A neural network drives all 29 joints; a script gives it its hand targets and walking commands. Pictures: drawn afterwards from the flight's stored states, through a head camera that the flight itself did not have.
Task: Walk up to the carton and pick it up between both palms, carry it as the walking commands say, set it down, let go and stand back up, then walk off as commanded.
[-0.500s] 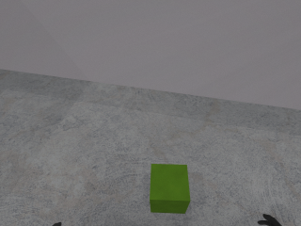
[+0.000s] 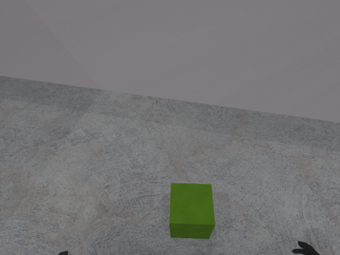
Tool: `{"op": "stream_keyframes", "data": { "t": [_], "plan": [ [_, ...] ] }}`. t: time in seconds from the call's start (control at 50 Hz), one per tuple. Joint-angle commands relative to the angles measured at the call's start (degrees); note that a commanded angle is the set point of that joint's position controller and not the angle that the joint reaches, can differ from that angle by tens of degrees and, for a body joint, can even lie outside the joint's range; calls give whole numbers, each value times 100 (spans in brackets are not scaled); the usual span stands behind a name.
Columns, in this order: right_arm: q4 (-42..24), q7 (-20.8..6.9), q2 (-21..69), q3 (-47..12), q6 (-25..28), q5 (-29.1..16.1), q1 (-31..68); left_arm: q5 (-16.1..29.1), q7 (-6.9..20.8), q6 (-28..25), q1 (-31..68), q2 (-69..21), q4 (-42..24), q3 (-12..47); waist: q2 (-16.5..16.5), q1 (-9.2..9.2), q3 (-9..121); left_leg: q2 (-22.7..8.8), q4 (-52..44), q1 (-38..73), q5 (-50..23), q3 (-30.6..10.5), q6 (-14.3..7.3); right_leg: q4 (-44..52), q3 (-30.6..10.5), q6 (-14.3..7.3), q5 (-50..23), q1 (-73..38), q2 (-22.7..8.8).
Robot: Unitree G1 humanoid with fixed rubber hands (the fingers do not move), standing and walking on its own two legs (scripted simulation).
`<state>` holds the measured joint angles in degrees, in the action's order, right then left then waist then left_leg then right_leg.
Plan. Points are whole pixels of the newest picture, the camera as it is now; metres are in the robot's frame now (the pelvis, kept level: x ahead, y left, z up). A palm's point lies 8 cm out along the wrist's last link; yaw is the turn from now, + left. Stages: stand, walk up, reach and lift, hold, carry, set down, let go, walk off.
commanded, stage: walk off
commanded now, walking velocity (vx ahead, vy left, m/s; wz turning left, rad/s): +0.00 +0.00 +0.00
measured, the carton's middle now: (190, 211) +0.44 -0.06 -0.66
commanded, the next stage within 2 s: stand in 1.58 s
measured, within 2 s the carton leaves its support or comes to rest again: neither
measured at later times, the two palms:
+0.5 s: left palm out of the picture +0.03 +0.40 -0.14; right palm out of the picture +0.03 -0.22 -0.12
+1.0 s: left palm out of the picture +0.04 +0.46 -0.12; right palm out of the picture -0.01 -0.08 -0.15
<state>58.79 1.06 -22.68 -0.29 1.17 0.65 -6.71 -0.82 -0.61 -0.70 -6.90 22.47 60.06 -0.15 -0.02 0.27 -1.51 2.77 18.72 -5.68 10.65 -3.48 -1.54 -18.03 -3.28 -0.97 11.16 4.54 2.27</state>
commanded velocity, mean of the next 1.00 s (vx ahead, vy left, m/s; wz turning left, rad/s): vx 0.00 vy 0.19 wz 0.00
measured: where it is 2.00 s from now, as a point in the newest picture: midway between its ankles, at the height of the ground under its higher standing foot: outside the picture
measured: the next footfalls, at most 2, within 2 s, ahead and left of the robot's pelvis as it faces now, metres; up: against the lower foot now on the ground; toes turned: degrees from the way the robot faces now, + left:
left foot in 0.48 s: +0.03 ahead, +0.20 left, +0.00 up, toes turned -1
right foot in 0.88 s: -0.01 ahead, +0.06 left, +0.00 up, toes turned -12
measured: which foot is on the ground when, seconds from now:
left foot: down 0.00-0.28, up 0.30-0.46, down 0.48-0.88, up 0.90-1.00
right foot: down 0.00-0.48, up 0.50-0.86, down 0.88-1.00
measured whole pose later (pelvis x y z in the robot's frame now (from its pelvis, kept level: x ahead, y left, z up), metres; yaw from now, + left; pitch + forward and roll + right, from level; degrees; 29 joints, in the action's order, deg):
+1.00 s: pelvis -0.01 +0.18 -0.01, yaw -6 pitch -1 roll +2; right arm 55.8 0.0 -16.3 2.5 -4.7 2.3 -14.4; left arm -1.6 -4.7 2.1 -13.8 14.5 57.3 -1.2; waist 2.3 0.8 -2.9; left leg 5.4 59.7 -24.0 22.9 -0.1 2.1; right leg -28.0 5.0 -0.4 17.2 9.9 -4.7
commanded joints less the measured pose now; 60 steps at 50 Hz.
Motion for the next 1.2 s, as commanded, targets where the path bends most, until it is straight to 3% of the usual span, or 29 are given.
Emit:
{"op": "stream_keyframes", "data": {
  "t": [0.0,0.1,0.18,0.24,0.28,0.32,0.36,0.42,0.44,0.46,0.48,0.5,0.52,0.54,0.56,0.6,0.68,0.76,0.82,0.84,0.86,0.88,0.9,0.94,0.96,1.0,1.06,1.14,1.18],
  "plan": [
    [-230,21,-994,180,56,-4,199,4,-23,-53,172,982,-221,-165,15,-2,182,-858,-233,-13,-939,-675,-25,229,-627,-57,-762,62,-813],
    [99,60,-431,46,-225,-72,-176,-78,0,28,-126,542,-158,-19,-63,91,117,-715,-108,-51,-801,-436,32,261,-843,-89,-1201,125,-1088],
    [194,86,-691,166,-429,-49,-234,-159,-78,91,-220,954,-272,-112,-304,186,96,-606,213,-141,-598,-317,136,152,-1189,-153,-1143,397,-1432],
    [116,34,-669,213,-471,8,-236,-153,-188,134,-428,1154,-284,-225,-568,248,123,-476,756,-675,-232,-205,174,83,-1662,-499,-1192,298,-1814],
    [58,-10,-563,236,-500,43,-329,-167,-257,171,-403,1190,-334,-279,-906,262,161,-343,1621,-1053,780,-128,240,65,-2098,-911,-1576,340,-2249],
    [-24,-24,-498,279,-535,63,-425,-176,-288,173,-397,1143,-361,-304,-817,223,159,-458,2666,-1410,1762,-96,311,21,-2308,-1203,-2284,428,-2623],
    [-126,-35,-347,272,-542,37,-466,-166,-285,198,-303,1147,-362,-332,-768,127,94,-589,2265,-1413,1635,-51,367,-77,-1833,-855,-2280,444,-2299],
    [-157,-92,-178,290,-543,36,-740,-153,-265,311,-359,1149,-356,-395,-1028,86,97,-237,848,-560,727,579,460,-479,-1102,-359,-2019,819,-1654],
    [-165,-114,-217,319,-547,56,-872,-139,-258,332,-473,1107,-358,-415,-896,50,112,-198,380,-105,283,611,442,-695,-939,-150,-1657,1114,-1482],
    [-213,-122,-421,380,-529,121,-1042,-136,-239,317,-626,962,-359,-401,-312,-45,186,-486,-96,442,67,286,378,-1227,-610,100,-912,1593,-1172],
    [-332,-132,-1121,511,-541,140,-1073,-122,-254,299,-610,432,-569,-288,1637,-113,295,-1786,-613,729,-505,-1348,-143,-2585,154,419,1322,2688,-150],
    [-397,-141,-946,401,-537,85,-1005,-53,-370,351,-408,332,-598,-243,1794,-273,428,-2186,-553,-406,-790,-1312,-776,-3911,-6,365,2839,2047,-179],
    [-479,-137,-617,320,-537,127,-872,-18,-408,394,-397,439,-550,-285,1050,-163,99,-1989,-509,-729,-791,-1045,-866,-4636,-147,245,2758,2129,-195],
    [-528,-99,-505,278,-544,125,-732,-13,-392,390,-478,439,-503,-291,603,-18,-97,-1800,-424,-872,-800,-716,-790,-4893,-129,175,2455,2189,-239],
    [-601,-54,-495,279,-542,122,-513,-40,-356,376,-614,451,-435,-308,468,124,-136,-1576,-350,-730,-897,-512,-696,-5015,-20,162,2088,2246,-304],
    [-685,0,-417,260,-507,98,-469,-79,-308,357,-792,315,-344,-276,576,110,-20,-1387,-196,-418,-1643,-277,-795,-5018,229,234,1783,2258,-348],
    [-591,44,-178,207,-503,114,-826,-28,-359,365,-521,132,-469,-196,697,-139,68,-1436,-117,185,-1758,-418,-1133,-3948,561,274,1974,2225,-520],
    [-505,49,-71,191,-548,145,-961,51,-426,371,-588,-21,-490,-140,654,-130,102,-1485,-102,216,-1831,-578,-1106,-2619,688,112,1931,1637,-525],
    [-486,33,-86,214,-560,113,-845,49,-452,336,-1014,-110,-340,-140,341,132,168,-1403,-40,-171,-1533,-497,-889,-1409,798,-60,1107,852,-591],
    [-466,38,-106,236,-564,63,-818,-2,-455,300,-1290,-50,-293,-154,191,328,143,-1280,87,-742,-1107,-365,-598,-560,594,-129,305,186,-831],
    [-513,23,41,227,-528,17,-829,-117,-466,267,-1564,313,-268,-246,-721,454,145,-846,962,-1705,-138,28,-147,303,-634,-324,533,-594,-1856],
    [-680,13,35,286,-518,97,-730,-152,-471,351,-1413,947,-349,-442,-2154,512,-363,0,2736,-2695,2174,833,282,667,-2487,-1378,-985,-44,-3606],
    [-680,-15,-262,395,-566,261,-439,-182,-484,330,-1446,744,-287,-410,-1085,528,-424,-183,4093,-2434,2087,-40,304,507,-2169,-1675,-1779,548,-3539],
    [-553,-96,-50,440,-544,160,-822,-97,-441,246,-614,417,-488,-346,-499,-17,-310,-192,4853,-2251,1366,-443,431,345,-923,-1205,-1380,770,-2702],
    [-536,-132,-35,476,-534,178,-912,-64,-436,204,-416,340,-536,-337,-631,-93,-302,-180,4907,-2330,1153,-437,526,253,-552,-979,-1435,665,-2426],
    [-478,-185,156,469,-557,163,-1013,-85,-382,171,-510,208,-548,-339,-801,-2,-192,-80,4696,-2287,997,-136,771,1,2,-777,-2108,464,-2021],
    [-673,-245,450,369,-621,85,-665,-167,-352,177,-896,353,-441,-441,-1147,217,-158,-253,3534,-2187,1145,243,952,-199,230,-625,-2338,220,-1905],
    [-904,-311,396,317,-646,73,-444,-214,-269,247,-971,763,-435,-652,-1588,368,-122,-421,2010,-1307,1283,777,847,-277,129,-522,-2275,576,-1978],
    [-780,-292,289,374,-623,93,-840,-166,-260,272,-794,885,-527,-697,-1503,153,-16,-431,1041,-776,710,883,665,-528,37,-345,-2045,743,-2042]
  ]
}}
